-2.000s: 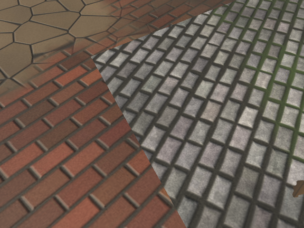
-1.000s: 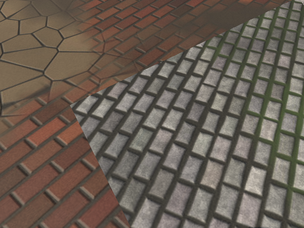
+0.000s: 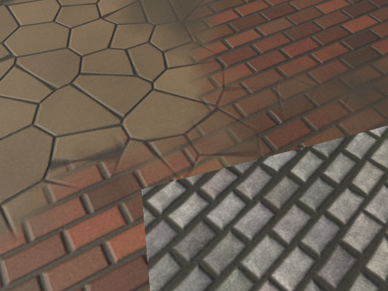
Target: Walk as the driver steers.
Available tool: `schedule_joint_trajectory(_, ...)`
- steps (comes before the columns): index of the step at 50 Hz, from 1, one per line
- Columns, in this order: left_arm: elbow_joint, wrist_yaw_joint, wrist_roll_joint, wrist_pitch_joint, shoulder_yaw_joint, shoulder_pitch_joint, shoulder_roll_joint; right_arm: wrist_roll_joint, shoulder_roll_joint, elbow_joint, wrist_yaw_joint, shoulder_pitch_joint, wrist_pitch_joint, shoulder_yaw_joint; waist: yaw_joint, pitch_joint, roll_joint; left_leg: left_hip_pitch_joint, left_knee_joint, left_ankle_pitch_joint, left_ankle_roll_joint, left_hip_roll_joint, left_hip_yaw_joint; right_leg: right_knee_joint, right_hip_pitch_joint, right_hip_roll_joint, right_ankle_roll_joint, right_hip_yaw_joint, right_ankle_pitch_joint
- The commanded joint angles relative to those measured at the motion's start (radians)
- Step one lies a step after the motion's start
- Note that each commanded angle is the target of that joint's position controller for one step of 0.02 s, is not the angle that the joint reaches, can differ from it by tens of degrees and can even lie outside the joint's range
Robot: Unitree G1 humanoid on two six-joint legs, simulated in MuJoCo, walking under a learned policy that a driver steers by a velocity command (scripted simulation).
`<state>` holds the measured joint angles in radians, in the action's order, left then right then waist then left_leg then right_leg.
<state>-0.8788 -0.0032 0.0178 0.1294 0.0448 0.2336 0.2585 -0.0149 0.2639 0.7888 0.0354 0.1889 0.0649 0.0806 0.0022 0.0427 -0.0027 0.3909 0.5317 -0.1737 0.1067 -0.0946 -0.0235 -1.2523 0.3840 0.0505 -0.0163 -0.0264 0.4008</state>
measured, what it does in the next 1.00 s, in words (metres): walks ahead: right foot, then left foot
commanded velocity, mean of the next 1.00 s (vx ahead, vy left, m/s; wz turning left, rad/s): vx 0.21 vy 0.00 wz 0.07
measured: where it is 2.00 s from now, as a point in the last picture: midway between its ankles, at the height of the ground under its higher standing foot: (234, 212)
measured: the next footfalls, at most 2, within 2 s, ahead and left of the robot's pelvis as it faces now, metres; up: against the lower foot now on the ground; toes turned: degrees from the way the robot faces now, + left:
right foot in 0.36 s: +0.40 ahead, -0.13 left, +0.00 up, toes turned +4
left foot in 0.70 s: +0.32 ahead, +0.11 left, +0.00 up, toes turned +4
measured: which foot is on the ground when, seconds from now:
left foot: down 0.00-0.38, up 0.40-0.68, down 0.70-1.00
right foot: up 0.00-0.34, down 0.36-1.00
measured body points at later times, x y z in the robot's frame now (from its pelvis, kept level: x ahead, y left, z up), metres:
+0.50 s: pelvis +0.24 -0.05 +0.00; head +0.28 -0.05 +0.45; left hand +0.39 +0.21 -0.10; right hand +0.33 -0.31 -0.14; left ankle +0.12 +0.08 -0.65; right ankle +0.36 -0.13 -0.73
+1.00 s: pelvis +0.31 -0.03 +0.00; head +0.33 -0.02 +0.45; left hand +0.41 +0.25 -0.13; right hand +0.38 -0.30 -0.13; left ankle +0.28 +0.11 -0.73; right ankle +0.35 -0.12 -0.72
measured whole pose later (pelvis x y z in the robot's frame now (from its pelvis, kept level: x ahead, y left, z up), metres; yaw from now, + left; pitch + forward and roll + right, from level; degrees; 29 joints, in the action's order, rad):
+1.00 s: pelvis +0.31 -0.03 +0.00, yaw +1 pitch +1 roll +1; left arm -0.88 -0.01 0.01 -0.01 0.06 0.18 0.27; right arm 0.00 0.23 0.88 -0.08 0.26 0.02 0.08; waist 0.00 0.02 -0.01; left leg 0.27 0.62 -0.37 -0.02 0.04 -0.04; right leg -0.71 0.42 -0.02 -0.05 0.01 0.34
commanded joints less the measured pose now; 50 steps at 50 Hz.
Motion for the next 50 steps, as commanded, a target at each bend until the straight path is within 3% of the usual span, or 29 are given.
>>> schedule_joint_trajectory(1,0.086,-0.003,-0.014,0.008,0.037,0.007,0.122,0.009,0.072,-0.073,-0.01,0.015,0.013,0.011,-0.024,-0.111,-0.003,-0.257,-0.291,0.245,0.196,0.273,0.361,0.062,0.245,0.088,0.01,-0.052,-0.096)
schedule_joint_trajectory(3,0.092,-0.006,-0.025,-0.015,0.035,0.015,0.092,0.007,0.092,-0.064,-0.017,0.035,0.02,0.014,-0.034,-0.095,0.021,-0.179,-0.318,0.348,0.199,0.252,0.288,0.139,0.216,0.091,0.038,-0.024,-0.141)
schedule_joint_trajectory(5,0.117,-0.012,-0.031,-0.024,0.03,-0.048,0.077,0.008,0.117,-0.044,-0.03,0.08,0.023,0.018,-0.016,-0.068,0.038,-0.159,-0.335,0.402,0.185,0.233,0.232,0.255,0.245,0.086,0.058,-0.006,-0.244)
schedule_joint_trajectory(9,0.152,-0.004,-0.022,-0.019,0.018,-0.186,0.054,0.001,0.123,-0.019,-0.041,0.145,0.019,0.015,0.046,-0.048,0.067,-0.2,-0.331,0.322,0.123,0.196,0.176,0.552,0.231,0.048,0.048,0.009,-0.49)
schedule_joint_trajectory(13,0.181,0.017,-0.024,-0.004,0.016,-0.268,0.06,0.005,0.121,0.016,-0.049,0.19,0.006,0.009,0.08,-0.025,0.087,-0.265,-0.251,0.431,0.091,0.219,0.183,0.708,0.183,-0.011,0.02,0.028,-0.563)
schedule_joint_trajectory(16,0.175,0.03,-0.034,0.008,0.026,-0.223,0.093,0.008,0.122,0.023,-0.057,0.172,-0.005,0.007,0.044,-0.065,0.105,-0.364,-0.131,0.529,0.061,0.252,0.229,0.767,0.134,-0.035,-0.026,0.015,-0.473)
schedule_joint_trajectory(17,0.156,0.03,-0.04,0.011,0.033,-0.16,0.109,0.006,0.127,0.017,-0.059,0.143,-0.008,0.008,0.005,-0.095,0.11,-0.375,-0.065,0.6,0.043,0.24,0.23,0.803,0.056,-0.053,-0.046,0.026,-0.479)
schedule_joint_trajectory(18,0.129,0.027,-0.049,0.017,0.04,-0.073,0.131,0.007,0.121,0.01,-0.059,0.123,-0.008,0.004,-0.039,-0.145,0.09,-0.361,0.044,0.632,0.012,0.191,0.205,0.856,-0.082,-0.047,-0.07,0.036,-0.634)
schedule_joint_trajectory(19,0.115,0.023,-0.069,0.021,0.05,0.031,0.192,0.025,0.08,-0.009,-0.056,0.153,-0.004,-0.011,-0.052,-0.282,-0.007,-0.211,0.267,0.397,-0.029,0.123,0.182,0.756,-0.372,0.105,-0.14,-0.096,-1.046)
schedule_joint_trajectory(20,0.103,0.022,-0.07,0.004,0.046,0.093,0.191,0.017,0.011,0.036,-0.049,0.339,0.004,-0.034,-0.03,-0.44,-0.228,0.063,0.619,-0.258,-0.108,0.006,0.141,0.713,-0.693,0.356,-0.339,-0.354,-1.316)
schedule_joint_trajectory(21,0.083,0.027,-0.037,-0.012,0.031,0.139,0.117,0.001,0.077,0.064,-0.04,0.362,0.001,-0.024,-0.053,-0.519,-0.212,0.136,0.724,-0.53,-0.121,0.012,0.21,0.757,-0.711,0.386,-0.367,-0.476,-1.151)
schedule_joint_trajectory(22,0.098,0.028,-0.019,-0.025,0.027,0.067,0.112,-0.012,0.14,0.043,-0.041,0.266,-0.013,-0.006,-0.059,-0.392,-0.122,0.189,0.773,-0.481,-0.134,0.057,0.212,0.803,-0.587,0.34,-0.317,-0.419,-0.919)
schedule_joint_trajectory(23,0.113,0.023,-0.02,-0.039,0.016,-0.026,0.087,-0.008,0.137,0.022,-0.049,0.173,-0.032,-0.004,-0.041,-0.279,-0.051,0.203,0.734,-0.426,-0.144,0.097,0.16,0.852,-0.438,0.284,-0.27,-0.343,-0.737)
schedule_joint_trajectory(24,0.12,0.022,-0.028,-0.047,0.005,-0.095,0.068,0.003,0.119,0.012,-0.057,0.135,-0.052,-0.003,-0.014,-0.19,-0.034,0.17,0.651,-0.378,-0.149,0.133,0.142,0.903,-0.278,0.252,-0.246,-0.292,-0.619)
schedule_joint_trajectory(25,0.12,0.02,-0.037,-0.054,0.002,-0.137,0.064,0.009,0.096,0.011,-0.065,0.139,-0.072,-0.003,0.018,-0.149,-0.069,0.093,0.541,-0.344,-0.15,0.159,0.128,0.947,-0.158,0.209,-0.217,-0.246,-0.512)
schedule_joint_trajectory(26,0.116,0.022,-0.046,-0.062,0.006,-0.168,0.075,0.01,0.063,0.023,-0.071,0.164,-0.085,-0.01,0.037,-0.123,-0.11,0.003,0.443,-0.324,-0.155,0.146,0.09,0.978,-0.057,0.161,-0.197,-0.181,-0.471)
schedule_joint_trajectory(28,0.104,0.017,-0.053,-0.066,0.011,-0.165,0.083,0.016,0.026,0.044,-0.081,0.19,-0.088,-0.019,0.039,-0.148,-0.145,-0.091,0.305,-0.284,-0.157,0.133,0.062,0.987,-0.026,0.137,-0.203,-0.126,-0.495)
schedule_joint_trajectory(31,0.084,0.008,-0.034,-0.075,0.012,-0.156,0.09,0.018,0.041,0.062,-0.079,0.18,-0.091,-0.014,0.037,-0.189,-0.126,-0.187,0.142,-0.102,-0.139,0.134,0.05,0.992,-0.031,0.146,-0.195,-0.128,-0.282)
schedule_joint_trajectory(33,0.075,0.004,-0.025,-0.087,0.006,-0.164,0.079,0.031,0.04,0.069,-0.074,0.161,-0.093,-0.012,0.046,-0.147,-0.114,-0.26,0.031,-0.022,-0.113,0.118,0.027,1.002,0.037,0.113,-0.144,-0.121,0.002)
schedule_joint_trajectory(35,0.052,0.005,-0.032,-0.091,-0.007,-0.128,0.049,0.048,0.071,0.048,-0.078,0.129,-0.091,-0.01,0.032,-0.072,-0.067,-0.249,-0.081,-0.053,-0.068,0.189,0.109,0.974,0.083,0.064,-0.056,-0.105,0.169)
schedule_joint_trajectory(36,0.051,0.003,-0.03,-0.093,0.002,-0.09,0.062,0.033,0.137,0.055,-0.083,0.104,-0.089,0.006,-0.023,-0.025,0.04,-0.133,-0.097,-0.217,-0.041,0.195,0.124,0.945,0.042,-0.001,-0.024,-0.04,0.115)
schedule_joint_trajectory(38,0.038,-0.009,-0.03,-0.097,0.003,-0.099,0.06,0.033,0.067,0.072,-0.08,0.081,-0.067,-0.008,-0.02,0.001,0.101,0.017,-0.17,-0.346,-0.059,0.177,0.126,0.857,-0.104,-0.023,-0.009,0.001,-0.033)
schedule_joint_trajectory(40,0.018,-0.017,-0.03,-0.104,0.003,-0.074,0.054,0.033,0.055,0.077,-0.077,0.052,-0.045,-0.01,-0.029,0.002,0.12,0.004,-0.164,-0.267,-0.087,0.168,0.109,0.826,-0.119,-0.025,-0.022,0.005,-0.108)
schedule_joint_trajectory(42,0.033,-0.018,-0.023,-0.106,0.013,-0.104,0.082,0.022,0.092,0.076,-0.087,0.072,-0.035,0.005,-0.008,-0.001,0.083,-0.069,-0.121,-0.171,-0.084,0.17,0.097,0.792,-0.045,-0.034,-0.04,0.001,-0.154)
schedule_joint_trajectory(44,0.054,-0.016,-0.014,-0.108,0.02,-0.13,0.083,0.017,0.121,0.079,-0.101,0.11,-0.037,0.02,0.013,-0.028,0.084,-0.134,-0.097,-0.075,-0.054,0.201,0.111,0.725,0.01,-0.052,-0.045,0.01,-0.245)
schedule_joint_trajectory(47,0.079,-0.008,-0.013,-0.119,0.03,-0.127,0.073,0.019,0.144,0.068,-0.12,0.132,-0.045,0.034,0.023,-0.065,0.137,-0.208,-0.094,0.132,0.019,0.329,0.199,0.582,0.093,-0.065,-0.035,0.031,-0.271)
schedule_joint_trajectory(48,0.08,-0.004,-0.014,-0.124,0.031,-0.111,0.063,0.016,0.141,0.059,-0.125,0.13,-0.046,0.036,0.028,-0.095,0.168,-0.235,-0.112,0.085,0.049,0.38,0.24,0.52,0.116,-0.071,-0.037,0.049,-0.119)
schedule_joint_trajectory(49,0.089,0.001,-0.01,-0.129,0.032,-0.111,0.058,0.01,0.144,0.046,-0.126,0.113,-0.042,0.038,0.033,-0.094,0.194,-0.242,-0.139,-0.013,0.082,0.441,0.299,0.442,0.152,-0.064,-0.046,0.061,0.027)
schedule_joint_trajectory(50,0.108,0.009,-0.006,-0.13,0.032,-0.137,0.06,0.006,0.152,0.035,-0.125,0.112,-0.034,0.041,0.048,-0.067,0.181,-0.239,-0.176,-0.118,0.107,0.487,0.349,0.381,0.197,-0.035,-0.055,0.049,0.106)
